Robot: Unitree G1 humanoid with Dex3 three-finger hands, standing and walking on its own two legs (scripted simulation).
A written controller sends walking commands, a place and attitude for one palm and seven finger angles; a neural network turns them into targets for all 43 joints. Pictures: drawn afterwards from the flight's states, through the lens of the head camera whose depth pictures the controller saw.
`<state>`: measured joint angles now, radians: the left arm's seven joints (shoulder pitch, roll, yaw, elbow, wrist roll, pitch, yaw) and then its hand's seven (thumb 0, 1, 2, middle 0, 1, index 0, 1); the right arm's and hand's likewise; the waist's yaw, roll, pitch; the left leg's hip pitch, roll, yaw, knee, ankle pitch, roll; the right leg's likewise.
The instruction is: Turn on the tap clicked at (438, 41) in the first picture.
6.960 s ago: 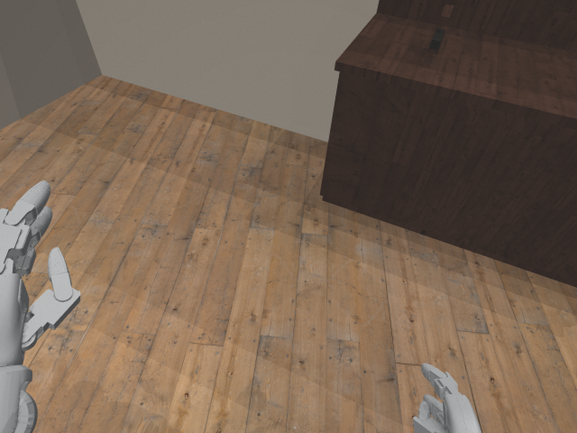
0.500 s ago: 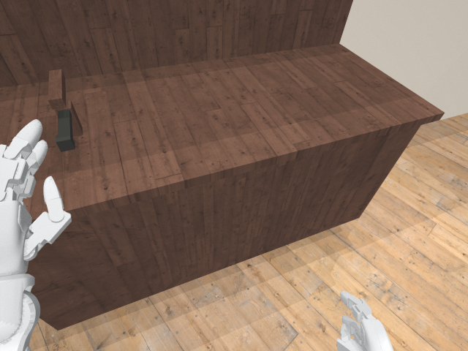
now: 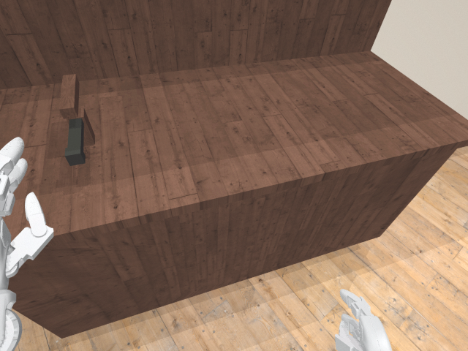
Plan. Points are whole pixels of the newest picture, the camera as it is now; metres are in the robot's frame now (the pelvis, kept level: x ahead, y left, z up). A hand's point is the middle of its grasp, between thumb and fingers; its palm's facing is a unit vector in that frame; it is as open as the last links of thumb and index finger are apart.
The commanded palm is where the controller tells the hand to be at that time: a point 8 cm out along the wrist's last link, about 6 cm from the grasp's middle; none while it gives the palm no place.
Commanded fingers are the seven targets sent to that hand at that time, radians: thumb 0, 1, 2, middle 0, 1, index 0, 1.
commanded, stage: shuffle to correct the standing spot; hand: left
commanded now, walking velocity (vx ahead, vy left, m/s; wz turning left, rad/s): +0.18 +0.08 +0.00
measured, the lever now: (75, 155) +0.44 +0.37 +0.06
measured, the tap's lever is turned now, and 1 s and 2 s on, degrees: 0 0 0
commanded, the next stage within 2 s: come to a stop and stand still in 0.22 s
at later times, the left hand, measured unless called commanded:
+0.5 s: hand (82, 170) +0.29 +0.25 +0.19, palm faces +0.39 -0.84 -0.38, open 7.5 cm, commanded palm +0.22 +0.29 +0.19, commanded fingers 0.00 0.90 0.90 -0.20 -0.30 -0.20 -0.30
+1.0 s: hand (7, 168) +0.28 +0.33 +0.19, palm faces +0.49 -0.84 -0.25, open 7.5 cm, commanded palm +0.21 +0.34 +0.19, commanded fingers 0.00 0.90 0.90 -0.20 -0.30 -0.20 -0.30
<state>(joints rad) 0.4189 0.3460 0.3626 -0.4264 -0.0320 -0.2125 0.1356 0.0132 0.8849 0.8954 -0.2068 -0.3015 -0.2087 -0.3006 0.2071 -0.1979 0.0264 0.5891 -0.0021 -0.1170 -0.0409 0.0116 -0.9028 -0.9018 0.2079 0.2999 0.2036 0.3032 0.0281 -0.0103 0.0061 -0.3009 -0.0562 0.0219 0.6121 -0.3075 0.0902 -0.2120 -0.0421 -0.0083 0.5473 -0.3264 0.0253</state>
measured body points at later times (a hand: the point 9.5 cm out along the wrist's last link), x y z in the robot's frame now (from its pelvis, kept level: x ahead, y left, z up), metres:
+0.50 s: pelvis +0.07 +0.01 +0.00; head +0.10 +0.01 +0.45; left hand +0.27 +0.29 +0.21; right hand +0.23 -0.21 -0.08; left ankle +0.01 +0.05 -0.73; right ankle +0.15 -0.07 -0.70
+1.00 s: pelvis +0.05 +0.06 +0.00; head +0.02 +0.08 +0.45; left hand +0.25 +0.37 +0.21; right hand +0.23 -0.17 -0.05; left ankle +0.09 +0.15 -0.73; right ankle +0.17 -0.05 -0.72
